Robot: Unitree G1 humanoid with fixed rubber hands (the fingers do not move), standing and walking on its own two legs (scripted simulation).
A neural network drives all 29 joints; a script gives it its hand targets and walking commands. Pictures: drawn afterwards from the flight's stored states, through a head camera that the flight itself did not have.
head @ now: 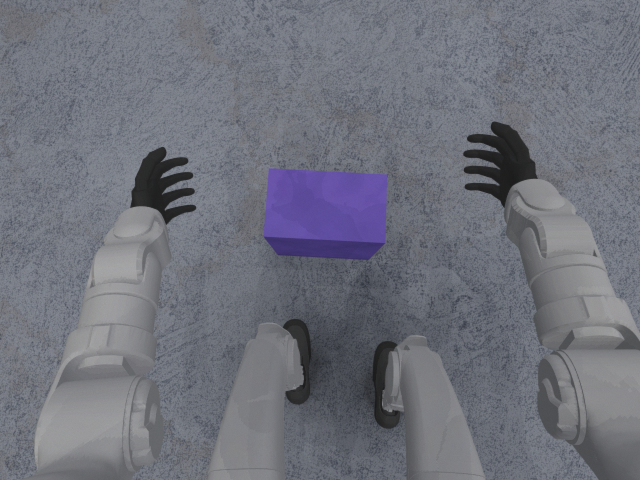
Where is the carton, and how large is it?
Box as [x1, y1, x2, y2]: [263, 168, 386, 259]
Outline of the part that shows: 269,168 263,236 278,254 368,259 384,243 386,174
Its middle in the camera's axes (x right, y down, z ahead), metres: +0.01 -0.06 +0.90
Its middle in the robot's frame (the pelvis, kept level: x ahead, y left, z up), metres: +0.51 +0.03 -0.52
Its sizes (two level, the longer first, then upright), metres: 0.240 0.141 0.270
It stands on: the floor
